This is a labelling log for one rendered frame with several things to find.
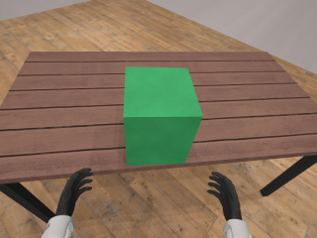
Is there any robot right forearm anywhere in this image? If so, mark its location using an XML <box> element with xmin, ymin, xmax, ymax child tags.
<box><xmin>223</xmin><ymin>218</ymin><xmax>253</xmax><ymax>238</ymax></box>

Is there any table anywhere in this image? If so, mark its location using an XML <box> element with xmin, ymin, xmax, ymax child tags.
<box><xmin>0</xmin><ymin>52</ymin><xmax>317</xmax><ymax>224</ymax></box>

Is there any carton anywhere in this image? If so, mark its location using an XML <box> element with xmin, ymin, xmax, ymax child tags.
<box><xmin>123</xmin><ymin>66</ymin><xmax>203</xmax><ymax>166</ymax></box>

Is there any robot left forearm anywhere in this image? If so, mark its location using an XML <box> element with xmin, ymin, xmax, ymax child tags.
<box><xmin>42</xmin><ymin>215</ymin><xmax>74</xmax><ymax>238</ymax></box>

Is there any robot right hand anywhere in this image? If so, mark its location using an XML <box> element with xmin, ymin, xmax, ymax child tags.
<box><xmin>207</xmin><ymin>172</ymin><xmax>243</xmax><ymax>221</ymax></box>

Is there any robot left hand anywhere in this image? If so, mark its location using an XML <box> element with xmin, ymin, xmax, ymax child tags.
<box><xmin>55</xmin><ymin>168</ymin><xmax>93</xmax><ymax>217</ymax></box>

